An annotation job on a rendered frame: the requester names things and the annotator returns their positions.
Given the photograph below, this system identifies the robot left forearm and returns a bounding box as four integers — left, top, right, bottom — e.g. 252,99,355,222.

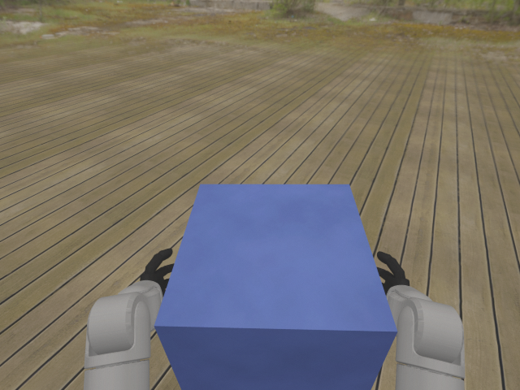
84,280,163,390

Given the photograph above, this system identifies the carton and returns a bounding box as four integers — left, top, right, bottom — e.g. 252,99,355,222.
154,184,397,390

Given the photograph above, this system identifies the right robot hand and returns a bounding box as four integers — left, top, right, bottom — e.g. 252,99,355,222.
377,251,410,295

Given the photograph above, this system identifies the robot right forearm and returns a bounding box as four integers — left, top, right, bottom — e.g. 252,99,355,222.
386,285,465,390

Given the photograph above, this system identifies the left robot hand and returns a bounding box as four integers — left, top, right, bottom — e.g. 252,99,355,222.
140,248,175,296

